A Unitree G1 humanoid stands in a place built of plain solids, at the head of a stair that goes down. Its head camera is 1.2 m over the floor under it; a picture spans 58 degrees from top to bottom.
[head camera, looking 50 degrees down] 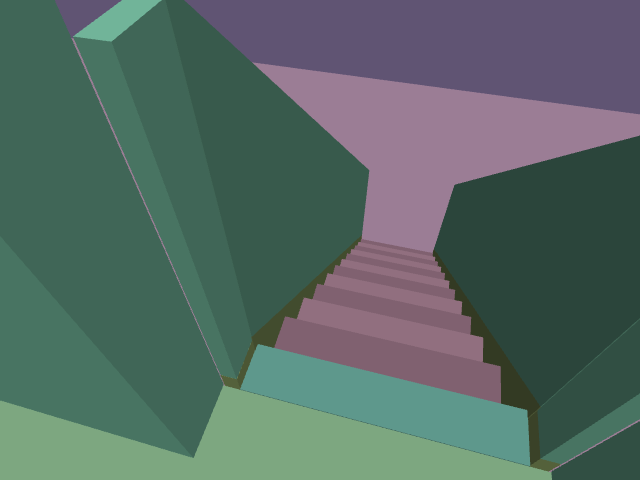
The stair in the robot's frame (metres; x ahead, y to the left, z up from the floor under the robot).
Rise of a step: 0.22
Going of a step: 0.23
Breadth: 0.78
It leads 15 degrees to the right of straight ahead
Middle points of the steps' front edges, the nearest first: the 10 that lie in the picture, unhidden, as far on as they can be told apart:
0.50 -0.19 0.00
0.72 -0.25 -0.22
0.95 -0.30 -0.44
1.17 -0.36 -0.66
1.39 -0.42 -0.88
1.61 -0.48 -1.10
1.84 -0.54 -1.32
2.06 -0.59 -1.53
2.28 -0.65 -1.75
2.50 -0.71 -1.97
